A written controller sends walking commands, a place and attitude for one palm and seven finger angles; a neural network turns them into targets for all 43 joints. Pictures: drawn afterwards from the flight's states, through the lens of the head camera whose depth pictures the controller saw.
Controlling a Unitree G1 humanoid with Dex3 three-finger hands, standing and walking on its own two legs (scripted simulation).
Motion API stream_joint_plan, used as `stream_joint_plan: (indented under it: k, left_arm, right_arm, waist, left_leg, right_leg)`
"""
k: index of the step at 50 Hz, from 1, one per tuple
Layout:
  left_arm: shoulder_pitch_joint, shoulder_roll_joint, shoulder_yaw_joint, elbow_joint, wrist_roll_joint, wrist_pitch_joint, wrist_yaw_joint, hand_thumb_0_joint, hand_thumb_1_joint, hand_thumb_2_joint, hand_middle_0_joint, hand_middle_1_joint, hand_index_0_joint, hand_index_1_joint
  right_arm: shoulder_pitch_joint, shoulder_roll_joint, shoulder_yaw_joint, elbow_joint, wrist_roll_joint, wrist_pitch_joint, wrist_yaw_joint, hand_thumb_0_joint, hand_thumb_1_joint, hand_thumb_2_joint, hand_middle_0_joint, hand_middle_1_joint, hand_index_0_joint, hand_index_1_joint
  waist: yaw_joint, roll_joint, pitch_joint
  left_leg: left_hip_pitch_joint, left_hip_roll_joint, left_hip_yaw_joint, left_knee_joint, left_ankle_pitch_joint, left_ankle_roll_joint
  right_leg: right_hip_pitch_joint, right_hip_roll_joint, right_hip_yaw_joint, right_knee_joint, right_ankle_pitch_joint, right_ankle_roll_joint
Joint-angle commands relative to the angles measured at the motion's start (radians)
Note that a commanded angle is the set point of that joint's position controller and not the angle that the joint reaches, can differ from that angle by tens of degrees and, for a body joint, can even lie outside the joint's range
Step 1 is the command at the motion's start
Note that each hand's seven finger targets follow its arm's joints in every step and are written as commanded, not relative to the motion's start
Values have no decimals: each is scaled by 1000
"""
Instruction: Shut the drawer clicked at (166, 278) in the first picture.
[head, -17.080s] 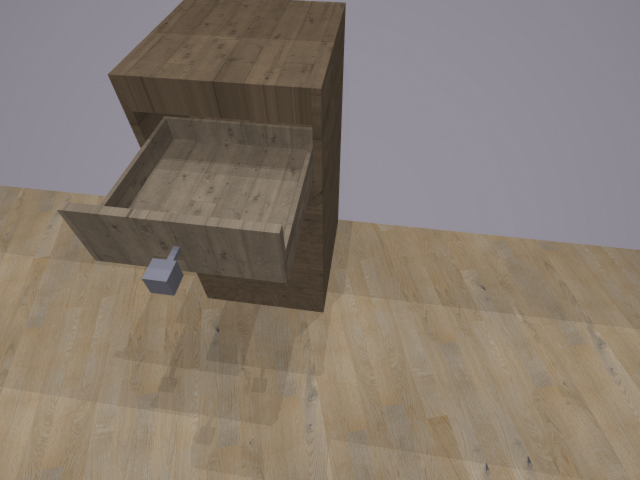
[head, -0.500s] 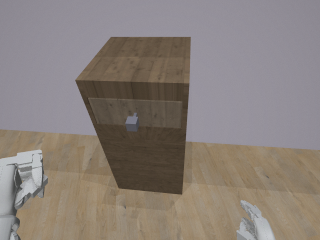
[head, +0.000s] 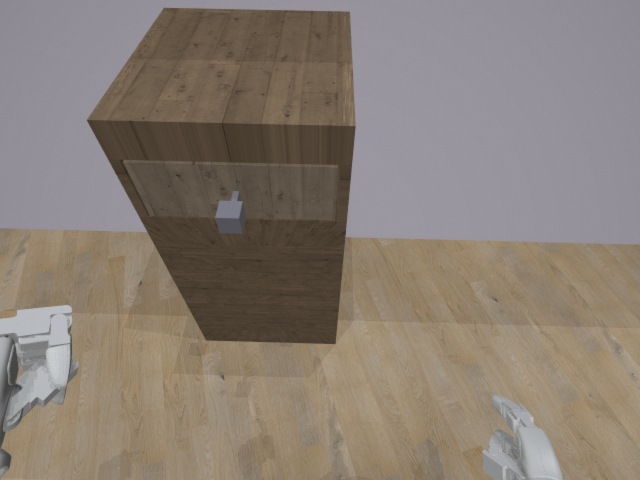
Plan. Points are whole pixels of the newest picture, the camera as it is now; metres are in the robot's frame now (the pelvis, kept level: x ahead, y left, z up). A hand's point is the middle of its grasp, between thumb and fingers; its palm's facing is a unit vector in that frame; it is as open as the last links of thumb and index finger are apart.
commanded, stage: step back with the hand held close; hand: left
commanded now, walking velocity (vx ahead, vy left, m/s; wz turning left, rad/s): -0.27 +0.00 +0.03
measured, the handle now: (233, 208) +0.57 +0.19 -0.06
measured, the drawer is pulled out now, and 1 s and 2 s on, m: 0.00 0.00 0.00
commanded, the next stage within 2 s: stop stepping back and stand still in 1.00 s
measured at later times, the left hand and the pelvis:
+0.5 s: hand out of the picture +0.12 +0.27 +0.15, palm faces +0.37 -0.81 -0.46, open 3.2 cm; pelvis -0.07 +0.03 -0.01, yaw +1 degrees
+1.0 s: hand out of the picture +0.05 +0.19 +0.15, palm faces +0.13 -0.81 -0.58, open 3.2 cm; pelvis -0.17 -0.02 -0.01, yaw -2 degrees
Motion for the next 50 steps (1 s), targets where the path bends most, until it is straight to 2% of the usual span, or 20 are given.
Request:
stream_joint_plan:
  k: [1,7,11,15,19,22,24,26,28,31,32,35,36,39,41,43,46,48,49,50]
  left_arm:
    - [37,195,190,-274,-15,-74,46,0,900,900,-1400,-1600,-1400,-1600]
    - [27,158,162,-229,-7,-67,39,0,900,900,-1400,-1600,-1400,-1600]
    - [-12,161,168,-235,8,-76,39,0,900,900,-1400,-1600,-1400,-1600]
    - [-44,150,160,-243,23,-85,41,0,900,900,-1400,-1600,-1400,-1600]
    - [-65,151,162,-266,34,-91,45,0,900,900,-1400,-1600,-1400,-1600]
    - [-84,150,159,-288,38,-103,49,0,900,900,-1400,-1600,-1400,-1600]
    - [-76,152,166,-280,42,-111,53,0,900,900,-1400,-1600,-1400,-1600]
    - [-75,162,181,-294,46,-122,54,0,900,900,-1400,-1600,-1400,-1600]
    - [-69,166,193,-306,53,-133,51,0,900,900,-1400,-1600,-1400,-1600]
    - [-46,193,229,-300,50,-142,51,0,900,900,-1400,-1600,-1400,-1600]
    - [-37,173,212,-305,46,-148,46,0,900,900,-1400,-1600,-1400,-1600]
    - [2,161,193,-292,22,-161,35,0,900,900,-1400,-1600,-1400,-1600]
    - [15,151,186,-304,13,-164,36,0,900,900,-1400,-1600,-1400,-1600]
    - [21,165,170,-315,4,-176,26,0,900,900,-1400,-1600,-1400,-1600]
    - [40,185,183,-350,-1,-178,27,0,900,900,-1400,-1600,-1400,-1600]
    - [61,205,198,-376,-10,-174,20,0,900,900,-1400,-1600,-1400,-1600]
    - [116,248,257,-410,-27,-169,14,0,900,900,-1400,-1600,-1400,-1600]
    - [121,261,281,-423,-43,-171,1,0,900,900,-1400,-1600,-1400,-1600]
    - [121,280,308,-422,-49,-179,-2,0,900,900,-1400,-1600,-1400,-1600]
    - [120,292,325,-406,-59,-184,1,0,900,900,-1400,-1600,-1400,-1600]
  right_arm:
    - [-93,-104,-32,-184,-7,-50,-24,0,-900,-900,200,300,200,300]
    - [-85,-108,-35,-174,-15,-54,-22,0,-900,-900,200,300,200,300]
    - [-88,-119,-35,-181,-19,-65,-24,0,-900,-900,200,300,200,300]
    - [-77,-121,-28,-190,-19,-77,-24,0,-900,-900,200,300,200,300]
    - [-63,-121,-28,-193,-24,-86,-25,0,-900,-900,200,300,200,300]
    - [-63,-126,-26,-188,-30,-94,-23,0,-900,-900,200,300,200,300]
    - [-64,-125,-27,-185,-32,-97,-23,0,-900,-900,200,300,200,300]
    - [-71,-130,-30,-182,-34,-105,-25,0,-900,-900,200,300,200,300]
    - [-67,-128,-32,-181,-39,-110,-25,0,-900,-900,200,300,200,300]
    - [-65,-123,-44,-177,-45,-123,-25,0,-900,-900,200,300,200,300]
    - [-58,-120,-41,-171,-48,-128,-23,0,-900,-900,200,300,200,300]
    - [-52,-123,-41,-134,-55,-139,-16,0,-900,-900,200,300,200,300]
    - [-39,-121,-43,-127,-54,-146,-12,0,-900,-900,200,300,200,300]
    - [-33,-118,-40,-83,-62,-158,0,0,-900,-900,200,300,200,300]
    - [-24,-114,-41,-72,-61,-165,10,0,-900,-900,200,300,200,300]
    - [-39,-107,-37,-77,-58,-160,22,0,-900,-900,200,300,200,300]
    - [-55,-105,-35,-107,-55,-147,29,0,-900,-900,200,300,200,300]
    - [-82,-98,-31,-135,-43,-127,33,0,-900,-900,200,300,200,300]
    - [-97,-96,-32,-149,-36,-115,31,0,-900,-900,200,300,200,300]
    - [-94,-77,-26,-156,-23,-95,28,0,-900,-900,200,300,200,300]
  waist:
    - [23,67,-260]
    - [15,58,-167]
    - [14,71,-132]
    - [6,27,-95]
    - [2,-12,-87]
    - [-3,22,-65]
    - [-3,39,-68]
    - [-1,101,-92]
    - [7,139,-115]
    - [12,107,-135]
    - [8,86,-130]
    - [3,80,-159]
    - [6,92,-180]
    - [14,145,-271]
    - [20,169,-348]
    - [29,178,-408]
    - [44,183,-458]
    - [48,159,-422]
    - [47,117,-381]
    - [32,-37,-348]
  left_leg:
    - [-36,153,-162,-35,461,-10]
    - [-156,189,-214,-106,285,1]
    - [-311,210,-245,-175,11,30]
    - [-447,206,-262,-196,-258,50]
    - [-454,176,-250,-140,-325,49]
    - [-436,174,-265,-131,-360,44]
    - [-470,191,-280,-156,-367,51]
    - [-528,229,-318,-223,-380,62]
    - [-565,276,-365,-282,-370,71]
    - [-495,308,-384,-270,-226,85]
    - [-446,308,-384,-262,-155,84]
    - [-239,307,-362,-215,126,71]
    - [-122,298,-348,-179,301,57]
    - [99,296,-322,-151,550,36]
    - [276,288,-293,-97,758,27]
    - [383,277,-256,-67,850,28]
    - [357,262,-213,-70,761,25]
    - [256,243,-161,-71,582,2]
    - [183,212,-122,-40,423,-16]
    - [148,134,-49,68,227,-46]
  right_leg:
    - [195,-129,121,53,485,34]
    - [158,-88,116,73,256,34]
    - [215,-67,130,116,166,39]
    - [253,-72,159,126,94,40]
    - [207,-98,207,73,4,26]
    - [139,-101,217,43,-93,19]
    - [160,-82,194,83,-66,25]
    - [240,-42,157,180,33,38]
    - [296,0,124,290,82,51]
    - [256,23,132,314,3,54]
    - [222,27,129,302,-33,52]
    - [106,29,119,215,-125,47]
    - [48,25,111,162,-108,45]
    - [-32,29,101,117,-212,45]
    - [-86,20,102,55,-201,47]
    - [-109,18,95,28,-193,56]
    - [-34,16,66,-33,-152,60]
    - [34,0,42,-106,-65,59]
    - [47,-29,50,-159,35,54]
    - [-5,-128,117,-209,185,43]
